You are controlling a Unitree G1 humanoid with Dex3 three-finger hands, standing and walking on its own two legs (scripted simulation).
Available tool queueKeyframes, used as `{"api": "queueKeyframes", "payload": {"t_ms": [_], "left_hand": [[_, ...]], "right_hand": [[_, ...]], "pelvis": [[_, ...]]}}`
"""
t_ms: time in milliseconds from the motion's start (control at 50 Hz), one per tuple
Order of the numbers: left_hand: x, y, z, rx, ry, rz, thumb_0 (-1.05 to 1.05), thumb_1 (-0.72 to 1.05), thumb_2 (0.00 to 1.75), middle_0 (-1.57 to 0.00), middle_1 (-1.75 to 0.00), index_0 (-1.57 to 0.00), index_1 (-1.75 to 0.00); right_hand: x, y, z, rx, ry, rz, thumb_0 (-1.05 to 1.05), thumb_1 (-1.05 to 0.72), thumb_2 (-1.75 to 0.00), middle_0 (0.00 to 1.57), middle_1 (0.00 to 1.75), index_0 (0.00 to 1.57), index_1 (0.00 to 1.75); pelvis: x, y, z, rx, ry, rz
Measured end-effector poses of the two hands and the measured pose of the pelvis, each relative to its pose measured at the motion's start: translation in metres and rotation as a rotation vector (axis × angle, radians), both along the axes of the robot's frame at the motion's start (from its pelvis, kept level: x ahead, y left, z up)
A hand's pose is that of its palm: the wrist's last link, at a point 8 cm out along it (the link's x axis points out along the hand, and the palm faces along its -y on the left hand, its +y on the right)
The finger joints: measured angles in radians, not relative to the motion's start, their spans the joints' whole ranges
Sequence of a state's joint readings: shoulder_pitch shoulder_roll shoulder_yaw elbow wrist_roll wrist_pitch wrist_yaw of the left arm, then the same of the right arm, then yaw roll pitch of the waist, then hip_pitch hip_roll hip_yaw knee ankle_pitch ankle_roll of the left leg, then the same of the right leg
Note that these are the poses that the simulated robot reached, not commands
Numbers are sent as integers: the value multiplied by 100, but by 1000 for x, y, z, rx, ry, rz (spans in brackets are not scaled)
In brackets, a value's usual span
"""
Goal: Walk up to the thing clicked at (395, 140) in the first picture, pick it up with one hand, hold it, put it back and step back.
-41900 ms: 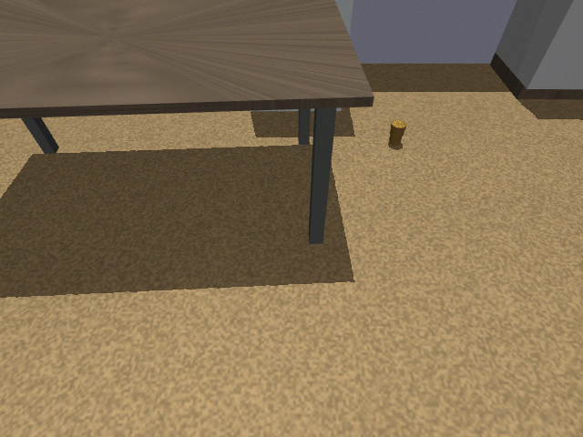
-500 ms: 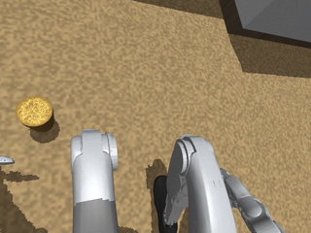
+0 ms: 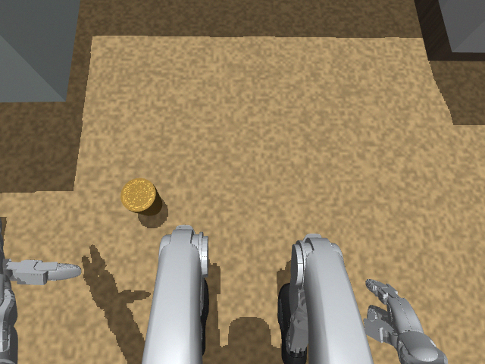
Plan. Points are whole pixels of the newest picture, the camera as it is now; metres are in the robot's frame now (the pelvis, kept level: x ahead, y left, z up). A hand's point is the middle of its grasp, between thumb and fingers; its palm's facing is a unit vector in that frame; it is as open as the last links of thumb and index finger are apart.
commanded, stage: home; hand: left
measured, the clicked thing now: (145, 200) +0.41 +0.30 -0.38
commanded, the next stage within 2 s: none
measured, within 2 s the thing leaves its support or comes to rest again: neither
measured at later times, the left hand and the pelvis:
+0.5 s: hand out of the picture +0.24 +0.26 +0.14, palm faces +0.28 -0.88 -0.37, open 17.0 cm; pelvis +0.07 +0.01 +0.23, yaw +6 degrees
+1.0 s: hand out of the picture +0.23 +0.21 +0.22, palm faces +0.22 -0.93 -0.31, open 17.3 cm; pelvis +0.09 +0.01 +0.28, yaw +6 degrees
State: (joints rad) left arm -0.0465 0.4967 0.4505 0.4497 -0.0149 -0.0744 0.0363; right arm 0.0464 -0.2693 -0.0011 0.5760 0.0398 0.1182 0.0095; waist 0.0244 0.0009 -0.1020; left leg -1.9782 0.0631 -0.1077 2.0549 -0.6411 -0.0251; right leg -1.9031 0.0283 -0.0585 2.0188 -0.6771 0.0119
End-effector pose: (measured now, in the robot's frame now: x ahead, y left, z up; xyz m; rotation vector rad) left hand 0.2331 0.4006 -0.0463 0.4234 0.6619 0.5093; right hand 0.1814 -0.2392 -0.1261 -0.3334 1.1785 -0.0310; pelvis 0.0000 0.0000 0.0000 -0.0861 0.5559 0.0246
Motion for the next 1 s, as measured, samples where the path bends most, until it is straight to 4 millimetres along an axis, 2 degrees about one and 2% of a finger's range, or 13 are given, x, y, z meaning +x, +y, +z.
{"api": "queueKeyframes", "payload": {"t_ms": [80, 180, 280, 380, 500, 620, 740, 820, 1000], "left_hand": [[-9, -26, 40, -45, 35, 11, -1, -37, 15, -8, -9, -8, -9], [-21, -37, 94, -65, 71, 67, -1, -39, 14, -8, -9, -8, -8], [-31, -52, 136, -102, 121, 94, -1, -41, 13, -7, -8, -8, -8], [-30, -77, 172, -162, 143, 74, -1, -42, 12, -7, -8, -7, -7], [-23, -105, 219, -217, 127, 31, -1, -45, 11, -6, -7, -7, -7], [-16, -126, 267, -236, 82, -33, -1, -47, 10, -6, -7, -7, -7], [-11, -141, 298, -243, 31, -91, -1, -50, 8, -6, -6, -6, -6], [-14, -147, 304, -253, 27, -99, -1, -51, 7, -6, -6, -6, -6], [-30, -150, 293, -267, 82, -66, -1, -51, 7, -5, -6, -6, -6]], "right_hand": [[10, 2, 52, -8, -48, -25, 1, -90, -90, 21, 31, 20, 30], [35, 3, 122, -32, -164, -30, 1, -90, -90, 21, 31, 20, 30], [60, 5, 187, -47, -298, -22, 1, -90, -90, 20, 31, 20, 30], [73, 9, 240, -57, -385, -25, 1, -90, -90, 20, 31, 20, 30], [73, 19, 289, -59, -425, -47, 1, -90, -90, 20, 31, 20, 30], [69, 28, 319, -43, -462, -86, 1, -90, -90, 20, 31, 20, 30], [71, 37, 329, -8, -493, -97, 1, -90, -90, 20, 31, 20, 30], [76, 40, 332, 12, -501, -81, 1, -90, -90, 20, 31, 20, 30], [85, 30, 338, 1, -518, -32, 2, -90, -90, 21, 31, 20, 30]], "pelvis": [[8, -3, 46, 13, -19, 15], [21, -6, 100, 24, -67, 35], [35, -4, 147, 30, -122, 54], [49, 1, 187, 35, -182, 70], [66, 6, 229, 42, -259, 83], [83, 13, 257, 48, -324, 86], [91, 16, 270, 55, -366, 82], [93, 14, 274, 60, -382, 81], [89, 5, 276, 70, -399, 90]]}}
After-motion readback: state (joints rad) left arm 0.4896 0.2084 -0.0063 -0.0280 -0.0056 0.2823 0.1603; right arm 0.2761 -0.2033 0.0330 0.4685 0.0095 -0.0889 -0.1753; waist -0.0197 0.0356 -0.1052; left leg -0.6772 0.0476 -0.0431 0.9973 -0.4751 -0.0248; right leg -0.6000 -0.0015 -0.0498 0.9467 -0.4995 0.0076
